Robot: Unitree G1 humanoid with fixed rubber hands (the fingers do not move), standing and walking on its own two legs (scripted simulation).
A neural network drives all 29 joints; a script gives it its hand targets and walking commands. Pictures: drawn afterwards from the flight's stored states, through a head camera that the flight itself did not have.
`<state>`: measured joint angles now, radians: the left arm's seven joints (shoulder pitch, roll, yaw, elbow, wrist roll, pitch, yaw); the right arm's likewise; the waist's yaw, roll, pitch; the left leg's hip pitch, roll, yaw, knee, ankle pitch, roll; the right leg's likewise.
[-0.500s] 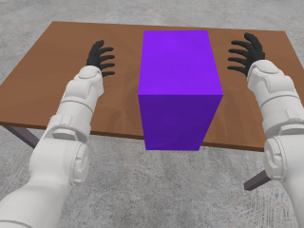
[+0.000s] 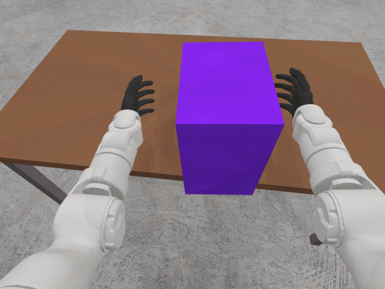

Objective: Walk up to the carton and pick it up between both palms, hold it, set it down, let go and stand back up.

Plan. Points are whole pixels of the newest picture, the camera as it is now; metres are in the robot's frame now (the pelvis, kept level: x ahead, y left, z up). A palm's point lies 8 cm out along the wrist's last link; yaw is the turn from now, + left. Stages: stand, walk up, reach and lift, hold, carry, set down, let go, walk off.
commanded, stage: reach and lift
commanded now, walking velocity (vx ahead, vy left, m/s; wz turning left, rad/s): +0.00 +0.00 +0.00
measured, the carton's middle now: (220, 124) +0.49 -0.02 +0.03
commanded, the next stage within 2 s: none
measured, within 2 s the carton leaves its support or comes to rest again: leaves its support in 1.70 s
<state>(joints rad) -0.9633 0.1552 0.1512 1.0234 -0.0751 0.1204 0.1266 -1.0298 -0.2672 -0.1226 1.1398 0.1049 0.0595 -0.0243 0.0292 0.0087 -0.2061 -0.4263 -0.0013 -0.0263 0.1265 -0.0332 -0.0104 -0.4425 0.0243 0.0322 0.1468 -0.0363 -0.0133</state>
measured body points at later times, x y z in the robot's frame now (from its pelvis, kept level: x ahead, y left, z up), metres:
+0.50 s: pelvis +0.00 +0.00 +0.00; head +0.08 -0.01 +0.44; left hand +0.47 +0.13 +0.09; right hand +0.48 -0.16 +0.10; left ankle -0.01 +0.12 -0.75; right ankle -0.01 -0.11 -0.75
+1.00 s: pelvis +0.03 +0.00 +0.00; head +0.09 -0.01 +0.45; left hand +0.48 +0.12 +0.09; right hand +0.49 -0.15 +0.10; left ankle -0.01 +0.12 -0.75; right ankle -0.01 -0.11 -0.75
